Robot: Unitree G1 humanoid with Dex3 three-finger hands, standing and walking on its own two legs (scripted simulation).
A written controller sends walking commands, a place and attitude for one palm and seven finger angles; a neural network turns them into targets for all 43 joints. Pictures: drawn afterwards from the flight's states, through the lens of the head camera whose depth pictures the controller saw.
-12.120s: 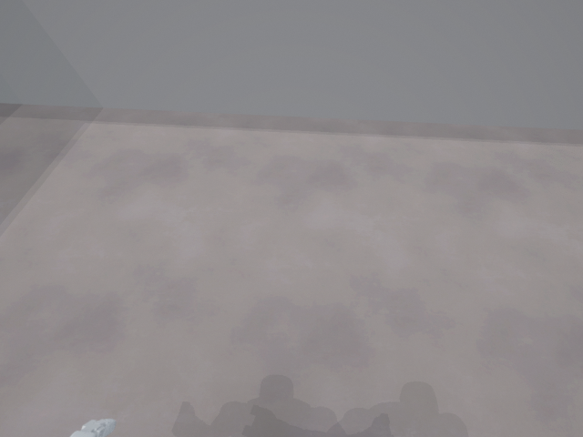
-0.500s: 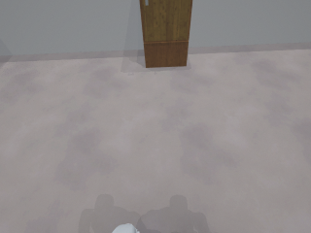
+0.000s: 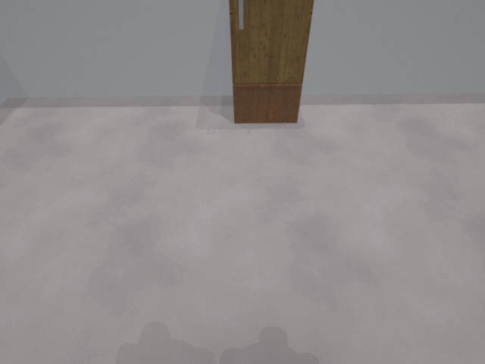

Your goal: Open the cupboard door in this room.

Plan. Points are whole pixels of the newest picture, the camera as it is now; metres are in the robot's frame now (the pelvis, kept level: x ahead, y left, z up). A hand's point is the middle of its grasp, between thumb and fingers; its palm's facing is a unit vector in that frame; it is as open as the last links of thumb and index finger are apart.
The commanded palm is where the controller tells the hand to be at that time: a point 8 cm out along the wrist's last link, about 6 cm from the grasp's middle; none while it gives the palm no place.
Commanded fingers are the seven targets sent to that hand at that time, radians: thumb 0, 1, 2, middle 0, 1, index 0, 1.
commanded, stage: stand and wait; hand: left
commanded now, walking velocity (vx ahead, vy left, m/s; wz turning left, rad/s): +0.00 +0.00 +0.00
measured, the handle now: (241, 11) +1.80 +0.15 -0.01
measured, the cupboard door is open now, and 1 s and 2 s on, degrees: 0 0 0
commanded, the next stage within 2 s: turn or walk to find it in 0.60 s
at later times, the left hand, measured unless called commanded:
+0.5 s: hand out of the picture +0.00 +0.16 -0.17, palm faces +0.03 -0.99 -0.17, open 7.3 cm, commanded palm none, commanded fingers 0.00 0.90 0.90 -0.20 -0.30 -0.20 -0.30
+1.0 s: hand out of the picture -0.02 +0.19 -0.18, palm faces +0.14 -0.97 -0.19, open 7.3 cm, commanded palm none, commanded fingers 0.00 0.90 0.90 -0.20 -0.30 -0.20 -0.30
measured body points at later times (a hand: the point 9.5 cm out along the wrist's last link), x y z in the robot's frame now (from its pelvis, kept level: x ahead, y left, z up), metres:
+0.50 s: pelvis +0.01 +0.01 +0.01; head +0.01 +0.00 +0.46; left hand +0.00 +0.22 -0.15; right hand -0.03 -0.20 -0.16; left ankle +0.02 +0.11 -0.73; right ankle +0.00 -0.11 -0.73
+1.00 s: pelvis +0.01 +0.02 +0.00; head +0.01 +0.02 +0.45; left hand -0.02 +0.24 -0.17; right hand +0.02 -0.21 -0.16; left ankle +0.02 +0.12 -0.74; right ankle +0.00 -0.11 -0.73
